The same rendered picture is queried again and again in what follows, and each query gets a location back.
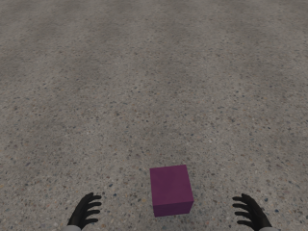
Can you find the right robot hand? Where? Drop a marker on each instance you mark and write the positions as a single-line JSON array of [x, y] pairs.
[[258, 218]]

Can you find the left robot hand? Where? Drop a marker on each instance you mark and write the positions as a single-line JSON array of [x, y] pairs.
[[78, 217]]

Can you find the carton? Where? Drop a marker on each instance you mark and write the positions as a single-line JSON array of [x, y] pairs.
[[171, 191]]

